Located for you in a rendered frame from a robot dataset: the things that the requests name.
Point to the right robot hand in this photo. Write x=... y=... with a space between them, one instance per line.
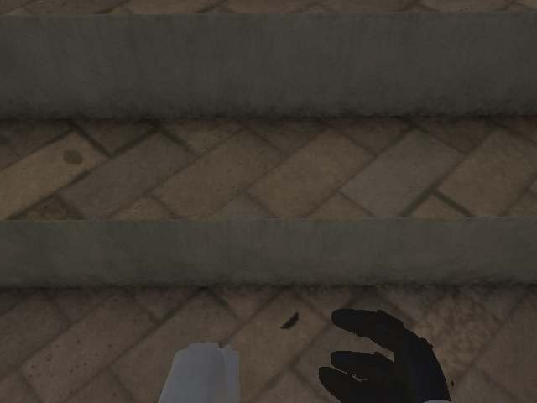
x=415 y=375

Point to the robot left thigh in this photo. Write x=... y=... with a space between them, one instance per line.
x=203 y=373

